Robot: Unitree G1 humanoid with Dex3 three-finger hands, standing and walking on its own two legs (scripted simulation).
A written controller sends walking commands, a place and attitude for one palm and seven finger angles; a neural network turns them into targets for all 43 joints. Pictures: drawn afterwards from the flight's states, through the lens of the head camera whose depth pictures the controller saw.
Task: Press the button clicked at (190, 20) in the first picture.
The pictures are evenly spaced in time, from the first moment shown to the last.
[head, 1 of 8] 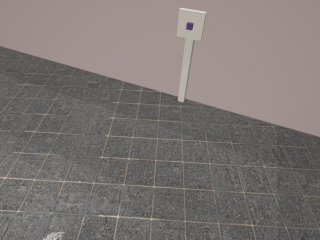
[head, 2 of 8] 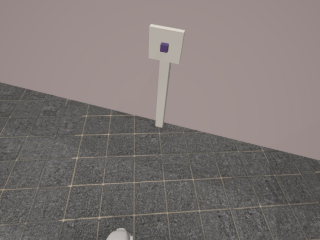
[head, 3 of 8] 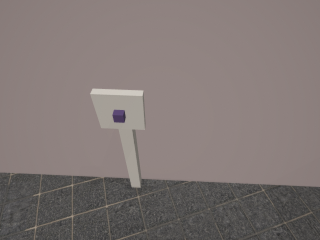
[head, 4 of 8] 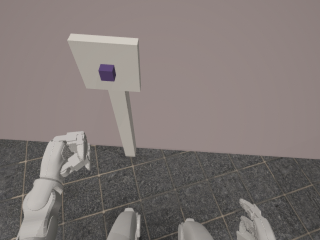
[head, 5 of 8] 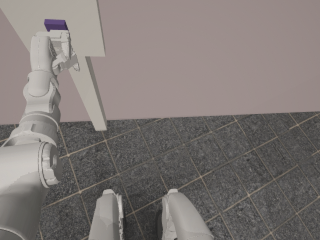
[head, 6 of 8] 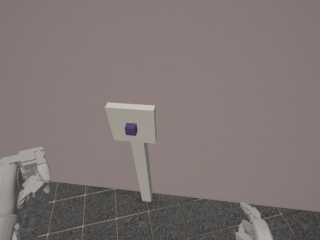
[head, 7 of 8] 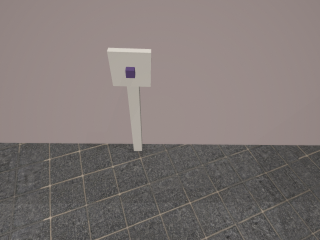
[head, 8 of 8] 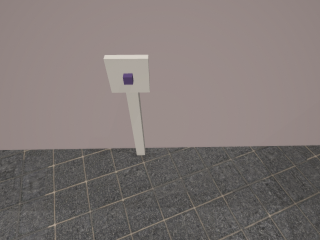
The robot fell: no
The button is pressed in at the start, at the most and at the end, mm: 0 13 0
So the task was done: yes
